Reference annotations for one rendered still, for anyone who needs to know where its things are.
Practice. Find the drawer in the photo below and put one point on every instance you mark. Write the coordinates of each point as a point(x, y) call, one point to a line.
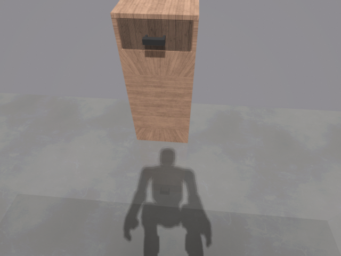
point(178, 33)

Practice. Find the handle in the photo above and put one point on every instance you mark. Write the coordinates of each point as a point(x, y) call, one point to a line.
point(153, 40)

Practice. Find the cabinet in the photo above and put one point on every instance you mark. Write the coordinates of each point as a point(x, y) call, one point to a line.
point(159, 83)

